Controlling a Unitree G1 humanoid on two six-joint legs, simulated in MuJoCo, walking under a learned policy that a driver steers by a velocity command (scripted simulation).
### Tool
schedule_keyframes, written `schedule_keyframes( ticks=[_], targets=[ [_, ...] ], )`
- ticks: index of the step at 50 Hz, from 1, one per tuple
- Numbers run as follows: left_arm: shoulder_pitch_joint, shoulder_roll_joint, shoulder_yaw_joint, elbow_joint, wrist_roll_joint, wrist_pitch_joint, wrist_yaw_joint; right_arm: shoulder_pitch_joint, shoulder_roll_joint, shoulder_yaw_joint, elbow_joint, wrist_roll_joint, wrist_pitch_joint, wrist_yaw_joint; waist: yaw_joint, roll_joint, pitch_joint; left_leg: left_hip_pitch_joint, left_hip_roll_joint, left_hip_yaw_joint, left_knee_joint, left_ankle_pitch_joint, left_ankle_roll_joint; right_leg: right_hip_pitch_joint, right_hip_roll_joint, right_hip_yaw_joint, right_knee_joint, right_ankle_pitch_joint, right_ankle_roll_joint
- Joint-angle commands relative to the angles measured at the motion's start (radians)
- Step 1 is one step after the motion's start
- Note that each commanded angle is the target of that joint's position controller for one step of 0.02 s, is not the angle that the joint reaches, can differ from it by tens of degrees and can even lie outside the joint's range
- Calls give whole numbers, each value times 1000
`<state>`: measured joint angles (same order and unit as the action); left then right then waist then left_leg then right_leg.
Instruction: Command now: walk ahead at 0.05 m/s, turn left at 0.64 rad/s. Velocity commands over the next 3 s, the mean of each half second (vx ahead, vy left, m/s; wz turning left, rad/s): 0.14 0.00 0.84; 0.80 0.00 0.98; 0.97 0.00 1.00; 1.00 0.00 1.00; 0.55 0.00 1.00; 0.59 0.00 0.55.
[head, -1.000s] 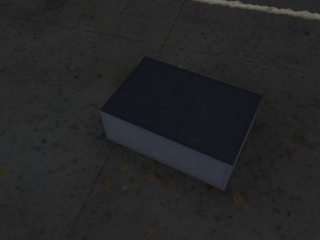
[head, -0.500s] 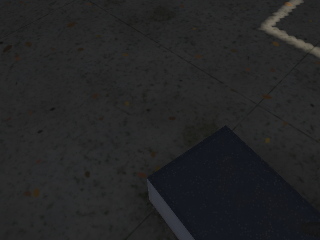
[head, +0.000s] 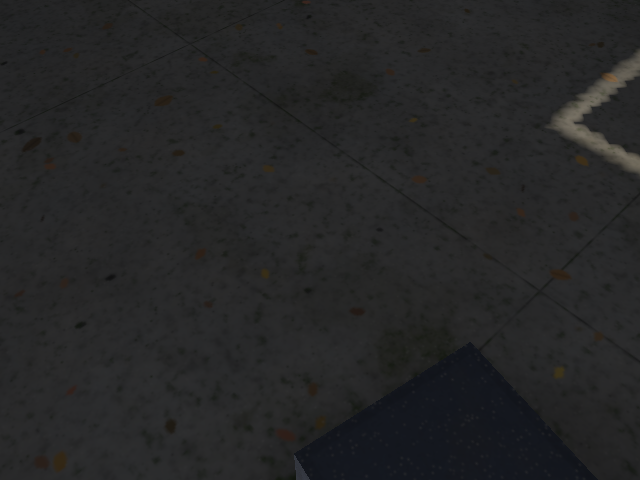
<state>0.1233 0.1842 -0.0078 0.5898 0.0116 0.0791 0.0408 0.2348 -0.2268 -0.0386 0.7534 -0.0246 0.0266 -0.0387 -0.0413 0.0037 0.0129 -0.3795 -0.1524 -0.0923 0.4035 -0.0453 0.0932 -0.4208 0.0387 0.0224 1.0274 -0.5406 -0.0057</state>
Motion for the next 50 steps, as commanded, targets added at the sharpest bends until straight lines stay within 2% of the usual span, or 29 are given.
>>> schedule_keyframes(
  ticks=[1, 2, 3, 4, 5, 6, 7, 8, 10, 12, 16, 18, 20, 23, 25, 27, 29, 30, 31, 32, 33, 34, 35, 36, 37, 39, 41, 46, 50],
  targets=[
    [191, 103, 45, -27, -21, -2, 14, -40, -112, -58, -81, 5, 24, -3, 67, 141, -111, 69, 215, -361, -121, -2, 89, 225, 42, 10, -453, 73, -13],
    [247, 109, 52, 1, -12, -3, 22, -44, -115, -70, -85, 25, 29, 4, 90, 100, -83, 43, 170, -355, -93, -137, 41, 291, 47, -3, -661, 201, -18],
    [225, 155, 65, 10, 9, -6, 35, -17, -93, -74, -83, 45, 26, 9, 61, -14, -45, -92, 79, -260, 55, -417, -30, 373, -52, 71, -739, 224, -26],
    [169, 236, 79, -50, 7, -8, 38, 90, -8, -65, -92, 46, 21, 4, 14, -214, -104, -252, -47, -78, 465, -616, -91, 447, -408, 350, -742, 269, -91],
    [134, 260, 86, -72, 37, -9, 26, -99, -110, -93, -152, -16, 30, -1, 105, -287, -1, -461, -56, 0, 710, -634, -137, 242, -575, 475, -814, 539, -195],
    [74, 181, 63, -78, 50, -26, 32, -119, -158, -107, -155, -39, 39, -3, 56, -201, 44, -444, 9, -51, 943, -589, -144, 198, -526, 390, -775, 723, -230],
    [-13, 125, 47, -80, 47, -40, 29, -22, -169, -112, -112, -49, 40, 18, -28, -89, 36, -365, 22, -66, 1016, -478, -137, 150, -416, 212, -708, 781, -185],
    [-59, 118, 49, -91, 43, -45, 22, 53, -160, -113, -79, -36, 50, 32, -62, -71, -1, -311, 11, -21, 1123, -416, -142, 148, -340, 93, -657, 836, -152],
    [-34, 125, 56, -95, 33, -54, 21, 56, -165, -115, -81, -9, 60, 51, -38, -92, -32, -306, 14, 17, 1223, -331, -160, 175, -303, 0, -617, 854, -150],
    [47, 149, 70, -79, 26, -53, 18, 1, -151, -106, -109, 3, 68, 57, 12, -114, -29, -349, 29, 44, 1212, -294, -177, 244, -312, -27, -601, 836, -144],
    [208, 198, 91, -33, 24, -52, 13, -82, -119, -87, -146, 1, 71, 65, 89, -180, -13, -401, 80, 76, 948, -308, -194, 414, -340, -63, -558, 910, -126],
    [279, 220, 103, -20, 34, -57, 0, -145, -116, -81, -176, 5, 70, 82, 140, -232, -28, -423, 123, 96, 805, -303, -178, 476, -388, -20, -643, 488, -126],
    [308, 238, 116, -12, 34, -72, -11, -218, -126, -84, -215, 4, 72, 109, 174, -252, 1, -461, 165, 90, 709, -310, -154, 501, -450, 58, -749, 69, -128],
    [316, 259, 127, 11, 32, -90, -14, -291, -104, -72, -259, -5, 55, 136, 165, -209, 69, -402, 200, 118, 565, -352, -107, 444, -504, 18, -829, -31, -97],
    [315, 270, 133, 41, 33, -97, -10, -322, -86, -60, -264, 0, 36, 153, 159, -204, 81, -314, 201, 162, 469, -390, -74, 402, -474, -80, -838, -13, -69],
    [330, 277, 134, 75, 28, -96, -6, -337, -78, -52, -265, -8, 26, 160, 160, -210, 74, -242, 195, 214, 392, -412, -39, 404, -452, -145, -840, 3, -66],
    [323, 284, 135, 95, 31, -94, -11, -314, -82, -46, -261, -12, 22, 156, 135, -185, 71, -164, 176, 255, 333, -425, -2, 405, -455, -201, -805, 121, -61],
    [294, 297, 137, 95, 25, -93, -16, -247, -88, -46, -239, -9, 21, 148, 87, -168, 43, -50, 139, 282, 285, -439, 13, 375, -444, -252, -726, 326, -52],
    [266, 314, 140, 96, 9, -91, -18, -112, -101, -54, -192, -8, 15, 132, 7, -119, -19, 134, 88, 304, 221, -386, 28, 323, -417, -320, -543, 599, -41],
    [247, 309, 135, 93, -5, -90, -24, 119, -144, -80, -101, -7, 6, 109, -111, 9, -154, 451, 30, 271, 165, -345, 58, 191, -359, -386, -204, 810, -19],
    [204, 205, 104, 36, 4, -89, -38, 199, -255, -109, -72, 8, -3, 86, -143, 270, -152, 655, 215, -57, 10, -554, 111, -190, -240, -366, 131, 176, 32],
    [10, 174, 91, -95, 26, -106, -47, 173, -352, -113, -135, 24, -3, 67, -164, 371, -117, 665, 359, -561, -160, -743, 197, -554, -94, -147, 377, -36, 78],
    [-60, 245, 103, -124, 29, -115, -52, 195, -325, -104, -125, 9, -7, 62, -164, 194, -58, 683, 418, -569, -175, -577, 211, -662, -131, -19, 400, 47, 60],
    [5, 241, 96, -95, 31, -129, -58, 187, -298, -93, -104, 7, -14, 51, -99, 139, -27, 624, 416, -496, -147, -448, 212, -626, -158, -16, 350, 126, 49],
    [87, 256, 97, -43, 34, -135, -61, 151, -273, -86, -107, 5, -23, 48, -33, 62, 11, 526, 364, -398, -156, -411, 186, -539, -196, -13, 271, 191, 42],
    [151, 262, 93, 7, 55, -119, -73, 62, -232, -64, -125, 10, -48, 44, 38, 71, 51, 383, 264, -325, -218, -383, 165, -429, -206, -6, 197, 258, 53],
    [113, 249, 84, 8, 55, -95, -75, 87, -222, -55, -99, 26, -75, 53, 56, 70, 81, 290, 233, -313, -245, -257, 185, -401, -188, -23, 147, 272, 67],
    [-161, 191, 54, -56, 34, -101, -81, 213, -228, -56, -37, 26, -102, 60, -3, 34, 117, 260, 197, -313, -255, 90, 192, -386, -109, -61, -130, 431, 80],
    [-304, 169, 36, -99, 21, -115, -81, 287, -231, -57, 19, 32, -105, 37, -47, 58, 83, 377, 239, -353, -221, 452, 167, -282, -52, -52, -325, 554, 38]
  ],
)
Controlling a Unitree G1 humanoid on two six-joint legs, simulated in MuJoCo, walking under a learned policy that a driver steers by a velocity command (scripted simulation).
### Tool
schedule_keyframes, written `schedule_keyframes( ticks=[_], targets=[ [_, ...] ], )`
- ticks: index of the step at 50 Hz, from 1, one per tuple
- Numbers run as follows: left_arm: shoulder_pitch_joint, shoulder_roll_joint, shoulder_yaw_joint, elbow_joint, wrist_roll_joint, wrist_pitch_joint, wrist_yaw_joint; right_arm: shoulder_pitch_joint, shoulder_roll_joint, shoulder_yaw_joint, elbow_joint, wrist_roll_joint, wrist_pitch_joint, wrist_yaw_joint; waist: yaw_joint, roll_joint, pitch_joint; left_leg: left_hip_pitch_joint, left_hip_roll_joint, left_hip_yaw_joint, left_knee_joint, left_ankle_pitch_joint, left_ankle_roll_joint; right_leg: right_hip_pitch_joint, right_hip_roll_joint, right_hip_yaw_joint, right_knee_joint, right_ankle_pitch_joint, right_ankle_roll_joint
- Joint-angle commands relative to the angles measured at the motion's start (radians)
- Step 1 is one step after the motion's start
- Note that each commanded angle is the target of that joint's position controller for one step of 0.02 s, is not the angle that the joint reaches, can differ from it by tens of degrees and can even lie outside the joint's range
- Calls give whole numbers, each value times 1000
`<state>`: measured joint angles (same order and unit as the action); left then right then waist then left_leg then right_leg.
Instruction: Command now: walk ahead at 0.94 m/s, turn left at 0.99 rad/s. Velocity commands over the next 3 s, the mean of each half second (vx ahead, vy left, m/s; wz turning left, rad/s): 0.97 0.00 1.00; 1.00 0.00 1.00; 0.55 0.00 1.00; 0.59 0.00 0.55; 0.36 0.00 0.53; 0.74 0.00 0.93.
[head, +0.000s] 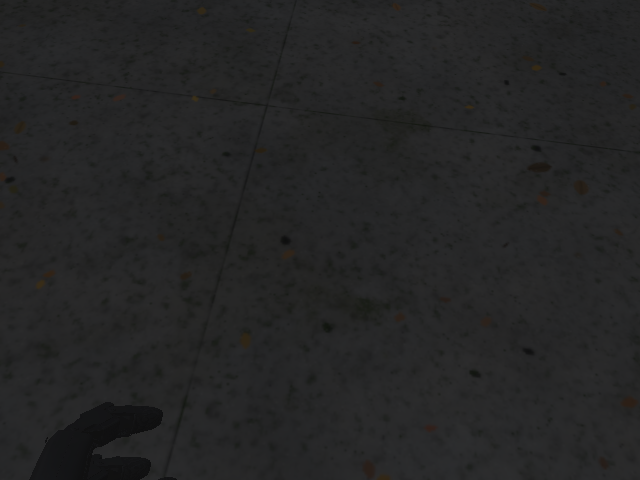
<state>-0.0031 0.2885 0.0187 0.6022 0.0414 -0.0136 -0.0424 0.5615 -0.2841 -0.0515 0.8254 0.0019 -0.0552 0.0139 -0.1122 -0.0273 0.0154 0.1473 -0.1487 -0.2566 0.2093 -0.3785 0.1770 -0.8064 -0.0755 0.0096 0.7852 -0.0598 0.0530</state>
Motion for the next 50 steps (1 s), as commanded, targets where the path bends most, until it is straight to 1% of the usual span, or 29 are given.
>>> schedule_keyframes(
  ticks=[1, 3, 4, 5, 6, 7, 8, 10, 12, 14, 18, 20, 22, 24, 26, 27, 28, 29, 30, 31, 32, 35, 40, 43, 45, 47, 48, 49, 50],
  targets=[
    [-176, 70, 8, -116, -10, -23, 6, -57, -188, -47, -44, 9, -23, -23, 39, 87, 66, -135, 237, -185, -12, 856, 69, 172, 80, -35, -130, 74, -36],
    [14, 114, 27, -67, -18, -26, 30, -123, -227, -52, -48, 11, -28, -25, 141, 107, -56, -199, 208, -153, 178, 1188, 2, 557, 146, -36, -195, -13, -67],
    [221, 174, 53, -21, -32, -28, 54, -160, -267, -61, -48, 1, -33, -15, 249, 111, -163, -286, 198, -152, 410, 1210, -21, 827, 128, -19, -181, -62, -80],
    [464, 225, 82, 37, -25, -30, 82, -209, -250, -59, -53, -12, -47, -9, 365, 97, -271, -436, 142, -125, 667, 1062, -29, 1112, 42, 37, -158, -204, -95],
    [559, 301, 106, 56, 27, -39, 96, -151, -80, -21, -81, 12, -51, -5, 321, -179, -386, -692, 19, -18, 1079, 299, -50, 1339, -244, 398, -262, -629, -163],
    [448, 287, 106, 38, 27, -39, 80, -117, -90, -3, -111, 29, -43, -9, 235, -357, -473, -797, 5, 58, 1234, -49, -50, 1293, -388, 837, -460, -734, -213],
    [320, 183, 91, 23, 14, -36, 75, -192, -155, -12, -86, -7, -29, -13, 219, -238, -296, -838, 86, 92, 1232, 59, -38, 1119, -326, 745, -483, -786, -210],
    [286, 88, 67, 62, 14, -41, 71, -267, -140, -12, -74, -39, -4, 10, 191, -18, -100, -839, 167, 138, 1192, 115, -38, 871, -287, 504, -503, -558, -219],
    [326, 48, 51, 133, 12, -62, 65, -310, -71, 5, -109, -44, 24, 37, 142, -19, 3, -849, 213, 139, 1169, 87, -45, 722, -271, 342, -547, -434, -205],
    [332, 32, 45, 176, -14, -88, 46, -388, -26, 21, -163, -43, 49, 53, 109, -34, 78, -917, 263, 130, 1131, 84, -53, 661, -291, 212, -615, -318, -180],
    [257, 66, 50, 192, -16, -116, 39, -514, -36, 33, -247, -31, 60, 78, 44, -46, 138, -882, 272, 204, 913, 308, -64, 557, -205, -155, -697, -38, -113],
    [302, 95, 57, 214, -18, -120, 40, -591, -40, 38, -261, -33, 54, 99, 71, 11, 153, -771, 225, 331, 714, 413, -30, 567, -129, -289, -730, 100, -96],
    [360, 148, 65, 229, -21, -118, 44, -616, -38, 39, -258, -34, 46, 102, 76, 10, 148, -688, 174, 403, 615, 434, 1, 663, -150, -322, -693, 454, -105],
    [387, 213, 76, 219, -21, -93, 51, -526, -84, 20, -218, -23, 36, 81, 24, -48, 57, -598, 93, 453, 590, 326, 24, 821, -167, -329, -502, 933, -100],
    [336, 270, 91, 190, -16, -54, 56, -198, -160, -22, -125, -21, 33, 52, -138, -85, -126, -240, 33, 418, 555, 211, 61, 782, -205, -296, -59, 1088, -106],
    [317, 256, 89, 177, -7, -43, 52, -30, -207, -56, -55, -22, 37, 28, -189, -35, -198, 24, 26, 341, 484, 159, 78, 615, -174, -277, 265, 810, -89],
    [321, 139, 66, 153, 7, -39, 35, -138, -282, -86, -60, -1, 51, 6, -66, 210, -98, 79, 153, 90, 417, 90, 94, 325, 15, -260, 641, -265, -53],
    [378, 118, 50, 23, -18, -60, 34, -198, -383, -96, -125, -39, 64, 11, 35, 302, -292, 328, 374, -486, 228, 54, 300, -6, 101, -79, 897, -453, -9],
    [268, 153, 43, 4, -13, -87, 36, -139, -343, -98, -129, -38, 66, -4, -14, 107, -300, 288, 381, -568, 93, -35, 280, -52, 50, 44, 843, -356, -23],
    [241, 144, 36, 7, -20, -100, 39, -156, -300, -92, -97, -29, 53, -13, 20, 38, -155, 134, 367, -515, 49, -9, 248, -49, 11, 53, 735, -315, -30],
    [209, 128, 27, 10, -6, -97, 43, -178, -264, -82, -81, -23, 34, -19, 64, -29, -71, -22, 324, -429, 48, 80, 220, 9, -25, 56, 633, -313, -26],
    [234, 114, 19, 27, 34, -39, 40, -235, -188, -47, -85, -9, -10, -24, 151, -54, -2, -308, 229, -261, 37, 240, 202, 163, -65, 58, 452, -372, 9],
    [-32, 53, -8, -81, 4, -30, 21, -197, -186, -52, -73, -11, -38, -3, 87, 0, 92, -486, 132, -164, -45, 374, 141, 263, -30, -1, 19, 11, 24],
    [-80, 66, -6, -102, -11, -36, 19, -144, -205, -61, -48, 6, -40, 2, 42, 36, 57, -394, 155, -176, -20, 570, 93, 362, 22, -11, -133, 166, -10],
    [-53, 89, 2, -101, -14, -39, 25, -149, -219, -66, -41, 6, -33, -7, 57, 49, 32, -324, 159, -181, 56, 708, 51, 465, 56, -3, -229, 131, -31],
    [156, 170, 38, -49, -20, -46, 48, -173, -277, -78, -39, -5, -29, -7, 163, 55, -106, -282, 144, -172, 339, 967, -2, 723, 105, 1, -225, -24, -48],
    [373, 212, 62, 1, -23, -48, 68, -234, -292, -80, -48, -15, -35, -1, 297, 56, -194, -380, 112, -145, 589, 939, -25, 953, 69, 6, -214, -101, -57],
    [579, 278, 88, 40, 4, -52, 90, -262, -162, -46, -76, -21, -48, 0, 358, -57, -308, -547, 43, -73, 947, 511, -33, 1175, -126, 201, -216, -429, -84],
    [491, 335, 95, 25, 32, -57, 81, -139, -39, -7, -136, 33, -43, -5, 205, -421, -451, -791, -50, 43, 1210, -114, -65, 1308, -422, 797, -463, -642, -177]
  ],
)
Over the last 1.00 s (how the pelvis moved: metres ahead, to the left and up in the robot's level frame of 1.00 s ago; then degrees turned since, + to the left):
0.14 0.31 -0.01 54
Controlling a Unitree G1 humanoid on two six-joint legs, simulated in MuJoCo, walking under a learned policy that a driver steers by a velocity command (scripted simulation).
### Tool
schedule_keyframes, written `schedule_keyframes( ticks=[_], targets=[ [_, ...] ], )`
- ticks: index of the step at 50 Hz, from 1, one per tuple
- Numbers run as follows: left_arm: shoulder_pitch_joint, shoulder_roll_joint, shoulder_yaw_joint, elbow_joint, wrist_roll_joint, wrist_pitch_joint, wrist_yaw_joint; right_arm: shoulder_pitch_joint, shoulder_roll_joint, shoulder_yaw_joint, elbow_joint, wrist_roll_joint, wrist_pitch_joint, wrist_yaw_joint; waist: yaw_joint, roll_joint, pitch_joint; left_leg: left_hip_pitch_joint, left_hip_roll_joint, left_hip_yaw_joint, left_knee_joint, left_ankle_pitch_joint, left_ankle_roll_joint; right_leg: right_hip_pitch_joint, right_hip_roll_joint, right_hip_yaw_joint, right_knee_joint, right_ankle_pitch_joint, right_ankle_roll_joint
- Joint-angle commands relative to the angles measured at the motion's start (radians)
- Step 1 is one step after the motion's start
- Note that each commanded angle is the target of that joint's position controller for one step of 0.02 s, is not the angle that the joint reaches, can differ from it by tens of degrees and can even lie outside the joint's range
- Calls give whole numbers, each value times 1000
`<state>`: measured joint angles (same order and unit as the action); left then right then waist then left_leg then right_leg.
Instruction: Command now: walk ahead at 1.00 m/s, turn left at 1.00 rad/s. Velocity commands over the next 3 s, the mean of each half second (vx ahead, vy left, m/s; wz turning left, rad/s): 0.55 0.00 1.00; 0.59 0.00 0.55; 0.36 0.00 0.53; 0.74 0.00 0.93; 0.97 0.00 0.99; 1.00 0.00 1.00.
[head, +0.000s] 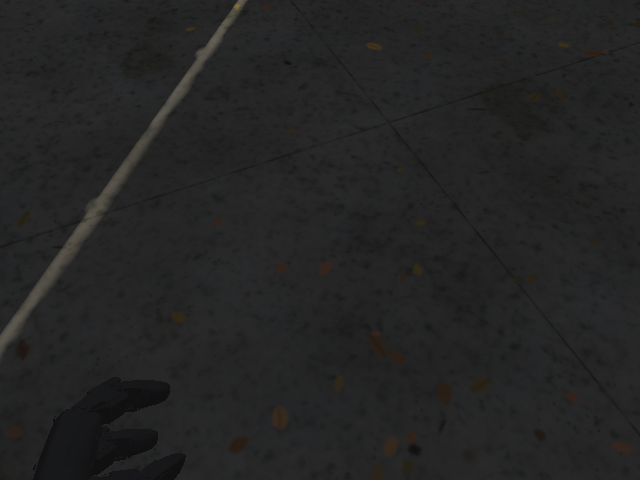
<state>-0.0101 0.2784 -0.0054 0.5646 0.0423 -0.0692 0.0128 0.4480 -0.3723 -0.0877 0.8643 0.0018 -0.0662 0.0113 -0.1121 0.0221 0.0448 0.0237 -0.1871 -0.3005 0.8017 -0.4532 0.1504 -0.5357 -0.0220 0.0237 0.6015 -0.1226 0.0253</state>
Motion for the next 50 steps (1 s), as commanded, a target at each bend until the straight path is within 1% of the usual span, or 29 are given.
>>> schedule_keyframes(
  ticks=[1, 2, 3, 5, 8, 10, 13, 16, 17, 18, 19, 20, 21, 22, 23, 25, 27, 30, 31, 33, 37, 40, 43, 45, 46, 47, 48, 49, 50],
  targets=[
    [363, 263, 122, 40, 20, 8, 15, -67, -38, 31, -149, -1, -17, -16, 191, -326, -352, -775, 97, 134, 664, 70, -23, 885, -440, 853, -347, -760, -168],
    [296, 167, 98, 37, 13, 12, 12, -148, -73, 22, -141, -24, -4, -6, 189, -180, -215, -778, 156, 164, 623, 155, -26, 739, -388, 660, -338, -699, -165],
    [292, 120, 88, 64, 16, 13, 8, -193, -68, 21, -143, -33, 6, 9, 179, -66, -121, -762, 192, 187, 587, 185, -30, 617, -350, 508, -338, -518, -159],
    [345, 86, 73, 136, 14, -2, 5, -256, -11, 33, -179, -42, 32, 39, 154, -67, -18, -756, 236, 198, 550, 170, -41, 487, -303, 281, -353, -216, -139],
    [372, 59, 63, 198, -25, -37, -23, -324, 38, 49, -242, -44, 60, 40, 113, -81, 24, -797, 245, 250, 456, 154, -58, 466, -290, 23, -328, 533, -108],
    [287, 83, 64, 197, -35, -46, -22, -369, 50, 59, -290, -38, 58, 53, 68, -140, 33, -714, 235, 293, 229, 273, -66, 390, -241, -131, -362, 618, -83],
    [254, 128, 75, 193, -44, -45, -10, -367, 48, 61, -275, -33, 56, 86, 48, -108, 8, -428, 149, 431, -83, 532, -58, 313, -159, -280, -308, 624, -52],
    [261, 208, 96, 170, -67, -24, 2, -193, -11, 30, -223, -46, 62, 70, -37, -102, -99, -190, 86, 427, -137, 491, -2, 356, -212, -266, -7, 843, -41],
    [243, 218, 101, 154, -73, -12, -1, -65, -47, 9, -184, -51, 61, 51, -88, -87, -160, -50, 76, 388, -165, 484, 29, 313, -224, -246, 200, 766, -33],
    [252, 188, 98, 154, -65, 3, -10, -6, -82, -13, -146, -47, 58, 21, -90, -5, -167, 71, 96, 317, -238, 533, 51, 202, -158, -242, 465, 260, -10],
    [336, 114, 86, 141, -39, 26, -17, -73, -177, -40, -174, -19, 66, -9, -4, 171, -122, 127, 271, 102, -194, 1190, 100, 23, -3, -275, 836, -515, 26],
    [474, 125, 86, 103, -19, 47, -2, -79, -230, -46, -232, -9, 68, 3, 69, 83, -293, 249, 465, -214, -152, 1789, 257, -72, 13, -110, 1036, -584, 65],
    [483, 132, 76, 80, -23, 57, 12, -121, -223, -60, -274, -8, 77, -2, 48, 67, -445, 306, 530, -379, -287, 1411, 360, -154, 7, 16, 1072, -489, 69],
    [417, 158, 72, 83, -11, 61, 17, -184, -157, -47, -289, -4, 85, -18, 63, -41, -351, 153, 481, -384, -390, 1001, 330, -162, -27, 43, 967, -414, 67],
    [333, 161, 76, 69, 0, 67, 17, -221, -105, -32, -274, -2, 85, -25, 87, -86, -242, 20, 399, -327, -443, 804, 280, -144, -53, 57, 850, -389, 64],
    [307, 153, 75, 66, 10, 97, 21, -223, -74, -18, -238, 1, 73, -24, 133, -87, -134, -165, 320, -207, -460, 867, 199, -49, -71, 52, 680, -366, 62],
    [276, 132, 70, 60, 5, 116, 19, -201, -82, -22, -214, -2, 66, -15, 135, -108, -151, -231, 266, -155, -436, 977, 149, 24, -67, 44, 578, -333, 61],
    [217, 88, 56, 37, 4, 117, 8, -204, -99, -31, -212, -21, 63, -5, 122, -68, -207, -270, 214, -210, -513, 391, 129, 37, -58, 61, 464, -223, 55],
    [184, 85, 55, 30, 6, 116, 6, -200, -93, -29, -214, -25, 62, -1, 107, -42, -185, -279, 205, -245, -555, 134, 128, 11, -56, 67, 425, -184, 49],
    [112, 90, 58, 14, 6, 106, 3, -157, -74, -24, -203, -24, 55, 9, 71, 14, -112, -248, 216, -304, -611, -75, 121, -64, -55, 70, 324, -114, 42],
    [26, 85, 56, 5, 7, 72, -9, -45, -58, -17, -162, -21, 33, 10, 10, 46, -70, -132, 244, -301, -606, -55, 101, -95, -44, 53, 146, -53, 25],
    [-20, 86, 56, -10, -11, 57, -19, -45, -70, -15, -161, -24, 25, 14, -2, 73, -36, -163, 251, -291, -601, -61, 106, -24, -15, 27, 46, -90, 15],
    [11, 87, 57, -10, -26, 45, -20, -94, -77, -12, -171, -18, 19, 20, 31, 83, -13, -260, 250, -281, -583, -40, 93, 146, 16, 4, -68, -121, -9],
    [134, 99, 66, 26, -23, 34, -8, -123, -69, -7, -170, -13, 16, 17, 107, 36, -21, -387, 218, -244, -507, -11, 57, 389, 29, -11, -180, -113, -38],
    [248, 136, 79, 56, -18, 23, 2, -139, -38, 3, -174, -11, 7, 13, 162, -15, -54, -507, 182, -187, -382, 8, 25, 576, -23, 42, -192, -156, -60],
    [395, 210, 97, 76, -1, 11, 14, -154, 34, 26, -190, -6, -9, 11, 231, -177, -131, -614, 89, -21, -68, -12, -21, 743, -214, 261, -272, -379, -101],
    [450, 295, 123, 99, 7, 13, 15, -195, 39, 37, -229, 0, -20, 8, 234, -277, -118, -871, 18, 107, 134, -31, -39, 804, -373, 659, -392, -678, -188],
    [422, 243, 122, 106, 0, 15, 3, -229, -1, 35, -226, -26, -14, 1, 202, -142, -20, -971, 101, 112, 269, 56, -45, 727, -390, 687, -382, -699, -202],
    [422, 181, 105, 104, -8, 8, -8, -229, -19, 30, -205, -47, -16, 7, 190, -53, -13, -948, 114, 98, 312, 114, -55, 686, -335, 594, -365, -613, -190]
  ],
)
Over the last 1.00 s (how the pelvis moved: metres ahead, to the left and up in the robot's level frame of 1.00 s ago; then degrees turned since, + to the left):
0.86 0.39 -0.02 58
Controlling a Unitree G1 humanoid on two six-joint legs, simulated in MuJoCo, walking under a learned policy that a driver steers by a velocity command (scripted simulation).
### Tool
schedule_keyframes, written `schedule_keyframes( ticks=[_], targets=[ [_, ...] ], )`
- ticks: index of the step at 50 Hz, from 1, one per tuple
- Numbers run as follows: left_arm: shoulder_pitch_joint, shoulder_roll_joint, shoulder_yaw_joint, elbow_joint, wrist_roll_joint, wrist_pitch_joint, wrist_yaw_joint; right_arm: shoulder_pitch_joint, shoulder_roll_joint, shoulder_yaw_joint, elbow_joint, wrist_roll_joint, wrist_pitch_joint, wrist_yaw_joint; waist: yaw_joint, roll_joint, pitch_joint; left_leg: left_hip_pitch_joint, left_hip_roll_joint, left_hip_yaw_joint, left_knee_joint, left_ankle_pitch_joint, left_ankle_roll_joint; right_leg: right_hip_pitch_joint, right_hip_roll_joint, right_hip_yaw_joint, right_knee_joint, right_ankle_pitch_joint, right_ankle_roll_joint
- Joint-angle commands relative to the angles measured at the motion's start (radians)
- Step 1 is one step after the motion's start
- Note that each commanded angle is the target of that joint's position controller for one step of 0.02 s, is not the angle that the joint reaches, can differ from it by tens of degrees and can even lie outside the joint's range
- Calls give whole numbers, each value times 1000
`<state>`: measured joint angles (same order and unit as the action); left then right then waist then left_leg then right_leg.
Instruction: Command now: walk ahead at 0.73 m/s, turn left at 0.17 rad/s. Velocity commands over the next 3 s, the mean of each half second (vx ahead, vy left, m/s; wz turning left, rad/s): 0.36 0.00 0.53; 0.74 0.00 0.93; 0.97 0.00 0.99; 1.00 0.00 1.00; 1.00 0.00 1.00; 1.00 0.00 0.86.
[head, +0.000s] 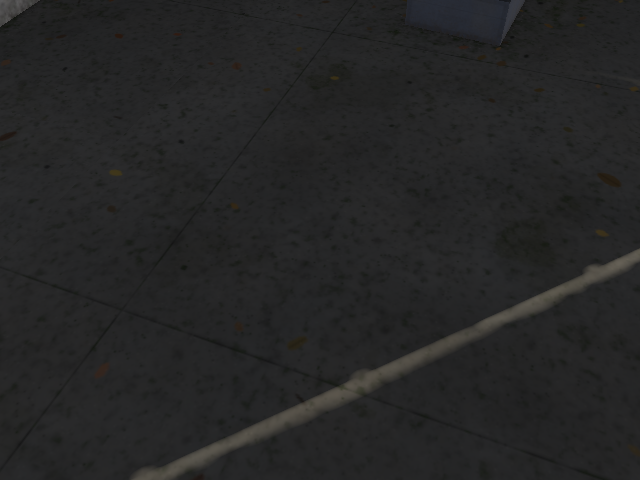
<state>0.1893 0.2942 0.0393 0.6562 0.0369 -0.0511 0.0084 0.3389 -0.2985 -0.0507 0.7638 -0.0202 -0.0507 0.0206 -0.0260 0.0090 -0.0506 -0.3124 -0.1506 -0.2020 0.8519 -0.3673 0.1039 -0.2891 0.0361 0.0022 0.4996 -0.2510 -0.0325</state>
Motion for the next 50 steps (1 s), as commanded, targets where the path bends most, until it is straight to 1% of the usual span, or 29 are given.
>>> schedule_keyframes(
  ticks=[1, 2, 4, 5, 6, 9, 11, 14, 15, 16, 17, 18, 19, 20, 21, 22, 24, 27, 32, 37, 39, 41, 42, 43, 44, 45, 46, 48, 50],
  targets=[
    [215, 136, 52, 20, 1, -18, -11, -88, -96, -10, -82, -30, -33, 10, 75, -23, 80, -562, 94, 9, 262, 58, -23, 394, -335, 502, -275, -371, -116],
    [190, 115, 42, 26, -1, -24, -12, -87, -92, -10, -72, -33, -27, 19, 51, -51, 103, -526, 109, 30, 245, 78, -37, 340, -292, 411, -288, -200, -102],
    [183, 97, 31, 50, -16, -38, -20, -95, -68, -3, -65, -40, -15, 21, 30, -113, 114, -455, 106, 95, 240, 94, -69, 270, -236, 245, -252, 423, -95],
    [186, 94, 30, 59, -21, -43, -24, -109, -56, 1, -68, -36, -10, 20, 28, -122, 100, -426, 90, 112, 235, 110, -79, 256, -223, 156, -222, 710, -85],
    [184, 92, 29, 66, -24, -46, -27, -137, -45, 5, -77, -29, -7, 19, 30, -130, 89, -396, 80, 134, 201, 138, -85, 238, -210, 85, -216, 874, -70],
    [157, 83, 23, 79, -33, -35, -21, -245, -7, 27, -102, -9, 0, 37, 46, -146, 97, -281, 84, 244, -59, 280, -85, 189, -150, -67, -242, 898, -20],
    [193, 91, 24, 103, -37, -27, -4, -307, 9, 38, -119, -8, 8, 52, 72, -147, 92, -208, 78, 306, -203, 347, -69, 214, -152, -103, -218, 906, -3],
    [178, 134, 35, 107, -41, -16, 31, -170, -43, 20, -89, -17, 14, 50, 5, -161, 8, -58, 43, 319, -262, 311, -10, 278, -204, -119, -17, 1101, 19],
    [152, 145, 38, 97, -39, -10, 39, -65, -72, 6, -61, -21, 10, 44, -40, -152, -39, 43, 37, 287, -288, 308, 21, 256, -220, -122, 124, 1085, 20],
    [115, 151, 39, 79, -41, -6, 40, 58, -98, -11, -22, -30, 2, 31, -98, -118, -96, 185, 36, 248, -364, 374, 56, 191, -207, -134, 329, 938, 27],
    [137, 127, 33, 64, -39, -7, 29, 92, -139, -29, -18, -29, 0, 9, -99, 26, -140, 340, 161, 95, -399, 646, 114, 34, -110, -169, 630, 337, 48],
    [247, 47, 22, 33, -15, 12, 26, 61, -236, -56, -55, -3, 14, -6, -1, 204, -208, 551, 428, -261, -234, 1436, 254, -240, 36, -134, 987, -432, 87],
    [272, 95, 18, 19, -22, 32, 26, 78, -236, -74, -77, 35, 26, -10, -51, 109, -393, 651, 499, -422, -338, 1265, 396, -352, 30, 44, 1089, -363, 88],
    [207, 117, 15, 19, -14, 39, 27, -16, -186, -66, -111, 42, 40, -22, -34, 0, -281, 509, 455, -379, -418, 944, 363, -362, -32, 81, 1019, -268, 80],
    [130, 120, 16, 3, -10, 44, 26, -72, -131, -49, -107, 38, 54, -30, -2, -32, -113, 325, 382, -318, -492, 759, 306, -359, -60, 73, 905, -236, 81],
    [90, 117, 16, -17, 7, 54, 23, -73, -107, -41, -90, 33, 59, -29, 27, -48, -51, 234, 310, -295, -546, 509, 249, -338, -89, 86, 783, -223, 83],
    [92, 116, 14, -17, 24, 85, 9, -94, -114, -44, -90, 19, 59, -21, 50, -13, -10, 77, 220, -274, -635, 55, 187, -240, -97, 67, 626, -200, 84],
    [45, 90, 9, -33, 26, 83, -7, -103, -162, -64, -96, 2, 48, -7, 45, 37, 12, -14, 173, -320, -688, -199, 181, -219, -87, 56, 499, -135, 97],
    [-132, 87, 11, -76, 12, 58, 4, -16, -172, -75, -83, 8, 32, 2, -33, 59, 48, 89, 174, -412, -676, -211, 161, -336, -77, 85, 332, 4, 123],
    [-234, 83, 6, -116, -12, 37, 2, -16, -180, -77, -94, 8, 25, 11, -58, 88, 58, 81, 151, -444, -602, -140, 146, -242, -23, 91, 155, 3, 117],
    [-207, 88, 9, -117, -32, 28, 8, -75, -180, -76, -114, 6, 24, 18, -28, 92, 55, -21, 140, -453, -572, -125, 126, -65, 0, 93, 61, 3, 104],
    [-62, 120, 26, -77, -45, 17, 23, -152, -162, -69, -136, 6, 25, 20, 68, 32, 39, -239, 95, -408, -460, -153, 66, 278, -20, 89, -64, 54, 80],
    [34, 173, 44, -55, -35, 7, 36, -146, -117, -56, -136, 11, 14, 17, 112, -52, 9, -387, 33, -314, -294, -229, 19, 473, -107, 140, -94, -5, 60],
    [156, 229, 55, -55, -6, -6, 46, -132, -33, -30, -155, 19, -5, 5, 155, -199, -99, -427, -37, -110, 22, -278, -11, 585, -351, 360, -158, -287, 18],
    [114, 304, 73, -56, 15, -1, 53, -157, -46, -18, -198, 30, -8, 4, 121, -275, -93, -612, -26, -11, 165, -149, -22, 559, -499, 722, -295, -575, -60],
    [56, 236, 67, -64, 12, 1, 42, -206, -107, -25, -198, 2, 6, 1, 100, -157, -18, -637, 90, 22, 267, -32, -29, 462, -491, 689, -284, -565, -69],
    [55, 176, 49, -65, 0, 1, 32, -226, -135, -36, -190, -19, 14, 14, 96, -86, 15, -623, 103, 35, 301, 27, -33, 406, -422, 540, -261, -470, -42],
    [73, 144, 33, -46, -7, -3, 23, -189, -112, -35, -169, -29, 32, 48, 68, -94, 46, -584, 142, 79, 359, 107, -51, 331, -321, 306, -284, -264, 0],
    [120, 133, 32, -15, -10, -17, 7, -203, -84, -22, -177, -23, 44, 67, 66, -115, 67, -593, 174, 119, 435, 180, -56, 294, -279, 168, -307, -120, 12]
  ],
)
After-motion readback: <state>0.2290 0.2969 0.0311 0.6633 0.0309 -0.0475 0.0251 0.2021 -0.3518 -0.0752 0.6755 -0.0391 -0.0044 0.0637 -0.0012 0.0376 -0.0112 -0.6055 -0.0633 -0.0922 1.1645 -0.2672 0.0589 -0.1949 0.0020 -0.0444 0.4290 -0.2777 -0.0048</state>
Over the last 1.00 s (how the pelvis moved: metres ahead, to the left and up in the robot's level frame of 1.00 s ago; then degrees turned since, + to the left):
0.59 0.05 0.03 42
